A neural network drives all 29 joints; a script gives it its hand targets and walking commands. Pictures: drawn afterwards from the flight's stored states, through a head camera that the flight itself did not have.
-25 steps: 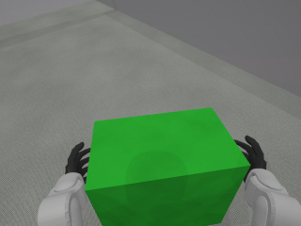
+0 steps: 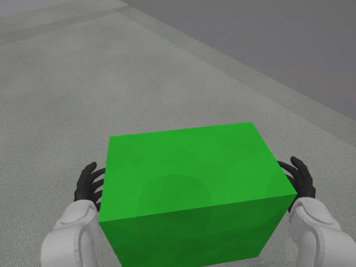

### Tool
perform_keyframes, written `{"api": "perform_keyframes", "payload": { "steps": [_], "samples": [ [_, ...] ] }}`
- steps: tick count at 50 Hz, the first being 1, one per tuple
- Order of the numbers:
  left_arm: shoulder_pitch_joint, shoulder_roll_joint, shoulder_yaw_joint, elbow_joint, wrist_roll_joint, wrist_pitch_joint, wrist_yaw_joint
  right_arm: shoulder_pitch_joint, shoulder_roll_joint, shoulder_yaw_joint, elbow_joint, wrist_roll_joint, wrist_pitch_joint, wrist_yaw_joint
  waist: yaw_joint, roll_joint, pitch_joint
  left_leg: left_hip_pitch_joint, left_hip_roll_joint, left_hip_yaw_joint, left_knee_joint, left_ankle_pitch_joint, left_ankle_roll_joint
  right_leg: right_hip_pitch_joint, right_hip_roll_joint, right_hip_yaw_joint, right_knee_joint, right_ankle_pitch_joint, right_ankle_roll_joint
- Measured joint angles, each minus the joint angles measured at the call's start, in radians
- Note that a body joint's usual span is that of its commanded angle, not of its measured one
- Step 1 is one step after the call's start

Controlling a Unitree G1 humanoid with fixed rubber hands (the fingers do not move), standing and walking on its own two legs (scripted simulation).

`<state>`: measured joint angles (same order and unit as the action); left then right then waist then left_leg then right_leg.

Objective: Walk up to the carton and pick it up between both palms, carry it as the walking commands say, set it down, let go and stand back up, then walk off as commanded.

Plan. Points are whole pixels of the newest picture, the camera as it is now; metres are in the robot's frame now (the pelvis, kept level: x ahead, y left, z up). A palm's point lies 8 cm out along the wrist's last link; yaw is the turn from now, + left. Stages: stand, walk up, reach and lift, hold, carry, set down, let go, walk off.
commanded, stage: carry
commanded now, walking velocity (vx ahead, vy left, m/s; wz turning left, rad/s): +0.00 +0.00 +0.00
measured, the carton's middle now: (189, 201) +0.26 -0.01 +0.02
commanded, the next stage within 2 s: none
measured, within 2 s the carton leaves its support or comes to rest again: neither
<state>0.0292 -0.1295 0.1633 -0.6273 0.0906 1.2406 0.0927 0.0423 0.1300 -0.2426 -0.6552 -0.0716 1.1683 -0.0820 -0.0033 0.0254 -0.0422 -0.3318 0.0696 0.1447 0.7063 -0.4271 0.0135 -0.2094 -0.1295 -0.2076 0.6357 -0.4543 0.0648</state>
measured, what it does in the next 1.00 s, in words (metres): shifts its weight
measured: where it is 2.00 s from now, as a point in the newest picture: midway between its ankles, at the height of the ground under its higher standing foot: outside the picture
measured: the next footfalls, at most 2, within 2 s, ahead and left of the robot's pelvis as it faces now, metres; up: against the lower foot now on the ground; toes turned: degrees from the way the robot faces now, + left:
none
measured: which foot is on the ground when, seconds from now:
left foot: down 0.00-1.00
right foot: down 0.00-1.00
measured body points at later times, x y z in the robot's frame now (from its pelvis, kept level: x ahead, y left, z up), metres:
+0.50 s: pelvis -0.05 -0.04 +0.01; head -0.07 -0.04 +0.46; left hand +0.19 +0.14 +0.10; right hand +0.18 -0.25 +0.11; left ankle -0.04 +0.10 -0.72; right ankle -0.09 -0.13 -0.72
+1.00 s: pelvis -0.09 -0.06 +0.01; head -0.11 -0.06 +0.46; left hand +0.15 +0.13 +0.10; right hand +0.14 -0.27 +0.10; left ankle -0.04 +0.10 -0.72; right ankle -0.09 -0.13 -0.72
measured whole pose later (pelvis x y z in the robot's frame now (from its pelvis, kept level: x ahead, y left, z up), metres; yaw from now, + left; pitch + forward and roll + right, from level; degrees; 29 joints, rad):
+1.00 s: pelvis -0.09 -0.06 +0.01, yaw +0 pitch +0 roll -1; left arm -0.01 -0.13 0.20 -0.54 0.09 1.25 0.09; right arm 0.00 0.13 -0.25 -0.58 -0.08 1.21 -0.09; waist -0.02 0.02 -0.05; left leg -0.35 0.15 0.11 0.54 -0.18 -0.06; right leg -0.25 -0.03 -0.25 0.53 -0.28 -0.06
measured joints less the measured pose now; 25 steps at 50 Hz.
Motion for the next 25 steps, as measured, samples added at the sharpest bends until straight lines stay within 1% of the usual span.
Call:
{"api": "perform_keyframes", "payload": {
  "steps": [10, 19, 25],
  "samples": [
    [0.003, 0.000, -0.001, 0.006, 0.000, 0.008, 0.001, -0.002, 0.000, 0.000, 0.001, -0.007, 0.018, -0.003, -0.010, 0.006, -0.019, 0.018, 0.021, -0.004, -0.046, 0.049, -0.021, 0.016, 0.025, -0.014, -0.037, 0.028, -0.029],
    [-0.005, 0.001, 0.007, 0.025, 0.002, 0.031, 0.003, -0.004, -0.001, 0.000, 0.017, -0.006, 0.045, -0.009, -0.007, -0.003, -0.025, 0.034, 0.043, -0.012, -0.080, 0.098, -0.042, 0.027, 0.051, -0.023, -0.058, 0.061, -0.060],
    [-0.025, 0.002, 0.016, 0.057, 0.005, 0.040, 0.003, -0.021, -0.009, -0.001, 0.043, -0.006, 0.060, -0.011, -0.011, -0.005, -0.026, 0.034, 0.054, -0.018, -0.105, 0.137, -0.052, 0.023, 0.066, -0.029, -0.074, 0.088, -0.078]
  ]
}}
